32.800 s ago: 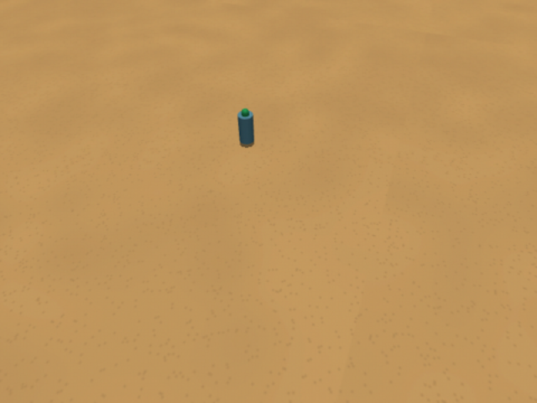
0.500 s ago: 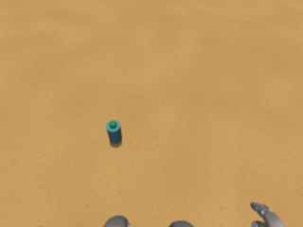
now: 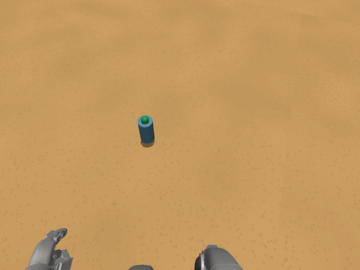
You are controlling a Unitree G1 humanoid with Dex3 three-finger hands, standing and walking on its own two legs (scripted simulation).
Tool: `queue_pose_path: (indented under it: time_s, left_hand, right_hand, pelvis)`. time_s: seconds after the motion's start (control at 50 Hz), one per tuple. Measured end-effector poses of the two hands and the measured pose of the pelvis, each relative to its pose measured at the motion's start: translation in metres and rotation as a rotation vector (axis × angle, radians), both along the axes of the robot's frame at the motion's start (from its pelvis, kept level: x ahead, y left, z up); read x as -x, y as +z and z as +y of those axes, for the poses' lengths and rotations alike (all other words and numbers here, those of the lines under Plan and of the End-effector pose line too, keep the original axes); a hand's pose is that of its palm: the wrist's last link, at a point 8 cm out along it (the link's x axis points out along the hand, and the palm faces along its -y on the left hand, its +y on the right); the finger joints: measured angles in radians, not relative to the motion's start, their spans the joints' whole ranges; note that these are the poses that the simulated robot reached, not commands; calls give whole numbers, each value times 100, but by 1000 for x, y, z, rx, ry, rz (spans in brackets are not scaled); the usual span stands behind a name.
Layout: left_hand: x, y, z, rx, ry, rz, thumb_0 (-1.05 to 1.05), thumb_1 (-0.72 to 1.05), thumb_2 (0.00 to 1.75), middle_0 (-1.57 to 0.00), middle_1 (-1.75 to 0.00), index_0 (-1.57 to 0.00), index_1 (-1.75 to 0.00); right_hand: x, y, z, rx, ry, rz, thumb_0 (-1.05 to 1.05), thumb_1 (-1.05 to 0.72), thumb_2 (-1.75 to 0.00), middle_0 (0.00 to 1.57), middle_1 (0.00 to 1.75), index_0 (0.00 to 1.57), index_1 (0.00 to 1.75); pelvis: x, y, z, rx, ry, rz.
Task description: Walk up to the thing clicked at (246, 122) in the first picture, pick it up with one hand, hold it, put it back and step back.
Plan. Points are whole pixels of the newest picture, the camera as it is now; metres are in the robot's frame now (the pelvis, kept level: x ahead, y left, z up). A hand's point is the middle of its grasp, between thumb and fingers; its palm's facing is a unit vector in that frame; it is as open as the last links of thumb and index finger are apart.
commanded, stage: step back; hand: left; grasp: from the side
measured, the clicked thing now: (146, 128) +0.91 +0.20 -0.64
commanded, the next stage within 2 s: stand in 1.42 s
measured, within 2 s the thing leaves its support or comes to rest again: neither
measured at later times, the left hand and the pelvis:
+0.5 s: hand out of the picture -0.09 +0.23 -0.12, palm faces -0.02 -0.90 -0.44, open 7.4 cm; pelvis -0.14 -0.04 +0.01, yaw -2 degrees
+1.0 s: hand out of the picture -0.09 +0.21 -0.12, palm faces +0.06 -0.91 -0.41, open 7.4 cm; pelvis -0.14 -0.06 +0.01, yaw +1 degrees
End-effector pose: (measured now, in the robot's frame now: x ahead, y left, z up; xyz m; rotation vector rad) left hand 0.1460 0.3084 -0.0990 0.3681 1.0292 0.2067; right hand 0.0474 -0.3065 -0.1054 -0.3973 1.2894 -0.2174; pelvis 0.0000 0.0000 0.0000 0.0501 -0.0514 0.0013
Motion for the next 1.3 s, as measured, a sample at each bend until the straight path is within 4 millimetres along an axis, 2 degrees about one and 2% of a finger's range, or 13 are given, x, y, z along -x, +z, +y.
queue_pose_path:
  time_s: [0.08,0.16,0.28,0.32,0.38,0.48,0.58,0.7,0.84,0.92,1.08,1.18,1.3]
  left_hand:
    - [36,-1,-10,43,13,46,1,91,90,-20,-30,-20,-30]
    - [77,-2,-16,47,21,82,1,90,90,-20,-30,-20,-30]
    - [147,-11,-29,-7,4,149,1,90,90,-20,-30,-20,-30]
    - [173,-8,-37,-12,14,172,1,91,90,-20,-30,-20,-30]
    - [207,2,-43,-20,33,192,1,90,90,-20,-30,-20,-30]
    - [235,17,-39,-47,64,187,1,90,90,-20,-30,-21,-30]
    - [248,18,-21,-56,94,132,1,90,90,-20,-30,-21,-30]
    - [258,11,-12,-33,100,160,1,90,90,-20,-30,-20,-30]
    - [243,13,-28,-21,65,139,1,90,90,-20,-30,-20,-30]
    - [238,12,-45,-32,76,105,1,90,90,-20,-30,-20,-30]
    - [242,22,-58,-17,131,131,1,90,90,-20,-30,-21,-30]
    - [231,17,-46,-19,149,151,1,90,90,-20,-30,-21,-30]
    - [207,-3,-26,3,155,147,1,90,90,-20,-30,-20,-30]
  right_hand:
    - [14,16,-2,12,19,-42,0,-90,-90,21,30,20,30]
    - [14,26,-14,30,38,-117,0,-90,-90,21,30,20,30]
    - [21,16,-44,23,46,-239,0,-90,-90,21,30,20,30]
    - [33,10,-51,11,29,-244,0,-90,-90,21,30,20,30]
    - [57,9,-53,-21,-2,-213,0,-90,-90,21,30,20,30]
    - [100,2,-55,-45,-13,-146,0,-90,-90,21,30,20,30]
    - [132,-8,-44,-50,27,-49,0,-90,-90,21,30,20,30]
    - [148,0,-24,-81,12,-81,1,-90,-90,21,30,20,30]
    - [152,5,-43,-77,-17,-101,0,-90,-90,21,30,20,30]
    - [143,-6,-62,-61,-22,-78,0,-90,-90,21,30,20,30]
    - [109,-1,-68,-60,30,-52,0,-90,-90,21,30,20,30]
    - [92,-3,-58,-54,53,-15,0,-90,-90,21,30,20,30]
    - [63,-5,-27,-47,73,-38,0,-90,-90,21,30,20,30]
  pelvis:
    - [22,10,-3,59,7,8]
    - [48,12,-12,65,-19,31]
    - [95,-2,-32,55,-76,25]
    - [109,-2,-37,104,-55,-3]
    - [119,5,-43,49,-76,5]
    - [134,12,-43,24,-45,19]
    - [149,7,-36,42,18,22]
    - [156,11,-31,16,9,2]
    - [151,13,-48,26,0,3]
    - [145,7,-59,62,12,-8]
    - [125,18,-60,46,28,0]
    - [111,15,-52,48,51,6]
    - [102,6,-35,32,57,1]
